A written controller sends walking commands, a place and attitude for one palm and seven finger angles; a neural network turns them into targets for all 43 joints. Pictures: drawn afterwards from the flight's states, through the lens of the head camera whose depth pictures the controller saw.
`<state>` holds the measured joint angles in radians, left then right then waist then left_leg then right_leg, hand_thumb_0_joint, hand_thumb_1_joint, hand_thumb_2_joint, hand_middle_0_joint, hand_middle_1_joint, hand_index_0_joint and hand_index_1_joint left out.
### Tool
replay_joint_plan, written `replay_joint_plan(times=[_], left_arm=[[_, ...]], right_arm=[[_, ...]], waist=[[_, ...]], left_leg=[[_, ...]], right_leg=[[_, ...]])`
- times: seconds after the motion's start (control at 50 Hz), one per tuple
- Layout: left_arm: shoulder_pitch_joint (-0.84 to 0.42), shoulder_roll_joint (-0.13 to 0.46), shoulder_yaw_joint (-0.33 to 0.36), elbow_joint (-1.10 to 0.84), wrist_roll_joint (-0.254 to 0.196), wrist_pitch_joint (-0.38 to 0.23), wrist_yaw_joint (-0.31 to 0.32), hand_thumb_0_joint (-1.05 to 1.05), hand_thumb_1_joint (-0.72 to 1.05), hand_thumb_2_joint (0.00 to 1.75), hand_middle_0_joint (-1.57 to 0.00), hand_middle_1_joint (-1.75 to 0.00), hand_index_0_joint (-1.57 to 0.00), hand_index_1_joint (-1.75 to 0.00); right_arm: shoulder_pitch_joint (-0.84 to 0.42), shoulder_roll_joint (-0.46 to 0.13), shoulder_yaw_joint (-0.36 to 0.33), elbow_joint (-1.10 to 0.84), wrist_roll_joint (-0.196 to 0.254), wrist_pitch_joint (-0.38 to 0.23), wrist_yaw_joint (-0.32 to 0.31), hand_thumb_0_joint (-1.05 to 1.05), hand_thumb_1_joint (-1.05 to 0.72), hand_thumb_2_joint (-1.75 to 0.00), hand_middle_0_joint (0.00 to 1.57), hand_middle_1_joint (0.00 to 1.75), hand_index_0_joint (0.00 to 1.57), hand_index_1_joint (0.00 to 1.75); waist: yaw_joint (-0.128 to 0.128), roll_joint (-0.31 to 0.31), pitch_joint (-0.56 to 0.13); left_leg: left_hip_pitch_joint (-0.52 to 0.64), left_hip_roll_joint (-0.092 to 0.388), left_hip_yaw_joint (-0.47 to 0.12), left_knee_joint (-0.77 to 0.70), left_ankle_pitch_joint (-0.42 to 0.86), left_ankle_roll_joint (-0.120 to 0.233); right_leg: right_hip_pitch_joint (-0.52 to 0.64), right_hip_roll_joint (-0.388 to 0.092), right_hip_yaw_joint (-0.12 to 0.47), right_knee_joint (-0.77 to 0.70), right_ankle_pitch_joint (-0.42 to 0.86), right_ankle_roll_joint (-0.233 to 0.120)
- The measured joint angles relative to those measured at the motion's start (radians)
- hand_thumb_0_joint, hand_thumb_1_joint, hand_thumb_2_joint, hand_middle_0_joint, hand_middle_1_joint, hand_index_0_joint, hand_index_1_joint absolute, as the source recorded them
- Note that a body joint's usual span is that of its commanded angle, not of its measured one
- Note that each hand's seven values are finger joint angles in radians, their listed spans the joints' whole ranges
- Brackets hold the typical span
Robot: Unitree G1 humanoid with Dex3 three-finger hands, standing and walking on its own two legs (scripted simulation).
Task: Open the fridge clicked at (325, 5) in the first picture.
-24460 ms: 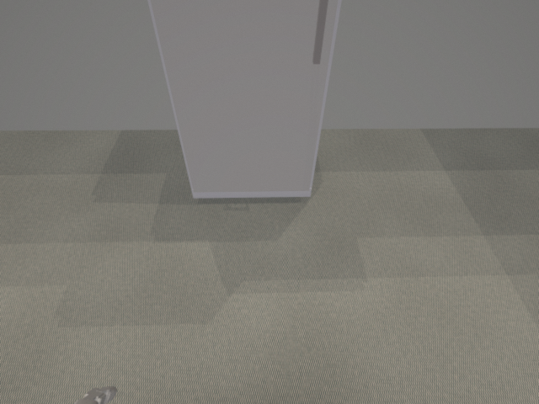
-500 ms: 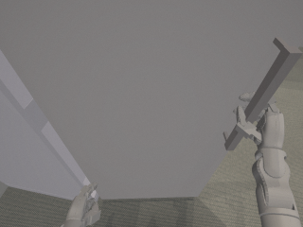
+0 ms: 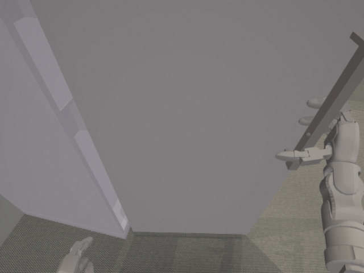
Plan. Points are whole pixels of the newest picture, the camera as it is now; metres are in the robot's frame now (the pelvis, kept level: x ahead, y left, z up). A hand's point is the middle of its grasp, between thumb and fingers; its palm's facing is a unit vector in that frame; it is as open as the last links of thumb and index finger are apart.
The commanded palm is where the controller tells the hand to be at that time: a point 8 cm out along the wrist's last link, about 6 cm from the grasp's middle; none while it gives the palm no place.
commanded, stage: loosen the grip on the handle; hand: right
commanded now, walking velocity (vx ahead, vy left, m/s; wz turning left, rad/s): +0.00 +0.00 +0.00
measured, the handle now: (317, 114) +0.41 -0.25 +0.17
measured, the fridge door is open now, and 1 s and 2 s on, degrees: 78 72 72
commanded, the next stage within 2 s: slip the hand off the handle in 0.16 s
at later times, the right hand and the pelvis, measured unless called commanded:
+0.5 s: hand (336, 138) +0.37 -0.29 +0.14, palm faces +0.36 +0.92 -0.16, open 14.6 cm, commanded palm +0.33 -0.33 +0.15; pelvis +0.07 -0.01 +0.00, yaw +3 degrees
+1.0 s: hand (363, 151) +0.34 -0.33 +0.14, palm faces +0.30 +0.94 -0.17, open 14.7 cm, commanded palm +0.29 -0.37 +0.15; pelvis +0.06 -0.04 +0.00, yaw +2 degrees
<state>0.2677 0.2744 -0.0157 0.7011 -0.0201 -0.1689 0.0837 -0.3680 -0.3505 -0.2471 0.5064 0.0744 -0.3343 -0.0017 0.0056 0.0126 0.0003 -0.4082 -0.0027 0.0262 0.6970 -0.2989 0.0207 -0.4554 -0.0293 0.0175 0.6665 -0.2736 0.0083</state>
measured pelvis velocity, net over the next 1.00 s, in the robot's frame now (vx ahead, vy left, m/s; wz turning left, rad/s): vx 0.06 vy -0.04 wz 0.03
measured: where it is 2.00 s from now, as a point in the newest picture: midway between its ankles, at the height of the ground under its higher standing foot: outside the picture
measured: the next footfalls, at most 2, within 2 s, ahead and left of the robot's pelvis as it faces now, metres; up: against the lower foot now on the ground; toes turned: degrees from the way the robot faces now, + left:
none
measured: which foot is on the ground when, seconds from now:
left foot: down 0.00-1.00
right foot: down 0.00-1.00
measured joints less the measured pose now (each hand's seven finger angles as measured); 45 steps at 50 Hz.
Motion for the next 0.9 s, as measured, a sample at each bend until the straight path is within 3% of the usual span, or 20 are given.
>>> replay_joint_plan(times=[0.18, 0.36, 0.48, 0.62, 0.76, 0.9], left_arm=[[0.018, -0.001, 0.001, 0.009, -0.001, -0.014, 0.017, 0.01, 0.91, 0.89, -0.20, -0.30, -0.20, -0.30], [-0.028, -0.028, -0.012, -0.025, 0.008, -0.012, 0.016, 0.01, 0.91, 0.89, -0.20, -0.30, -0.20, -0.30], [-0.040, -0.035, -0.002, -0.054, 0.012, -0.003, 0.003, 0.01, 0.91, 0.89, -0.20, -0.30, -0.20, -0.30], [-0.057, -0.023, 0.004, -0.047, 0.003, -0.002, 0.015, 0.01, 0.91, 0.89, -0.20, -0.30, -0.20, -0.30], [-0.069, -0.039, -0.007, -0.055, 0.005, 0.000, 0.022, 0.01, 0.91, 0.89, -0.20, -0.30, -0.20, -0.30], [-0.055, -0.057, -0.023, -0.054, 0.005, 0.015, 0.021, 0.01, 0.91, 0.89, -0.21, -0.30, -0.20, -0.30]], right_arm=[[0.113, -0.011, -0.042, -0.087, 0.069, 0.008, 0.033, -0.01, 0.53, -0.22, 0.41, 1.28, 0.30, 1.22], [0.197, 0.008, -0.085, -0.176, 0.078, 0.038, 0.033, -0.01, 0.55, -0.21, 0.38, 1.22, 0.27, 1.17], [0.302, -0.008, -0.162, -0.268, 0.093, 0.058, 0.058, -0.01, 0.55, -0.21, 0.31, 1.18, 0.26, 1.16], [0.349, -0.012, -0.166, -0.338, 0.130, 0.069, 0.136, -0.01, 0.55, -0.20, 0.26, 1.15, 0.25, 1.16], [0.364, -0.015, -0.155, -0.371, 0.131, 0.108, 0.164, -0.01, 0.55, -0.20, 0.25, 1.15, 0.25, 1.16], [0.344, -0.049, -0.209, -0.331, 0.143, 0.111, 0.170, -0.01, 0.55, -0.20, 0.25, 1.15, 0.26, 1.16]], waist=[[0.000, -0.039, -0.021], [-0.014, -0.035, -0.046], [-0.037, -0.023, -0.071], [-0.066, -0.025, -0.077], [-0.061, -0.027, -0.081], [-0.048, -0.026, -0.084]], left_leg=[[-0.008, -0.031, -0.025, 0.001, -0.014, 0.003], [-0.012, -0.023, -0.044, 0.009, -0.052, -0.007], [0.002, -0.016, -0.049, -0.003, -0.074, -0.016], [0.028, -0.005, -0.028, -0.014, -0.093, -0.029], [0.036, 0.005, -0.029, -0.022, -0.090, -0.041], [0.026, 0.005, -0.035, -0.018, -0.081, -0.044]], right_leg=[[-0.004, 0.008, 0.033, 0.017, 0.003, 0.001], [-0.004, 0.016, 0.017, 0.022, -0.022, 0.015], [0.002, 0.022, 0.011, 0.026, -0.052, 0.005], [0.000, 0.035, 0.031, 0.057, -0.082, -0.009], [0.002, 0.045, 0.029, 0.060, -0.085, -0.019], [-0.007, 0.045, 0.023, 0.064, -0.077, -0.022]])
